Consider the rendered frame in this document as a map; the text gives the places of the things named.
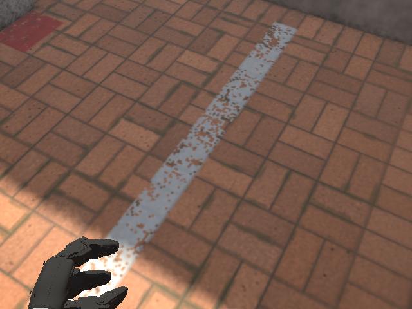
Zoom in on left robot hand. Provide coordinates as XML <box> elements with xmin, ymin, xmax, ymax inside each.
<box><xmin>28</xmin><ymin>236</ymin><xmax>128</xmax><ymax>309</ymax></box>

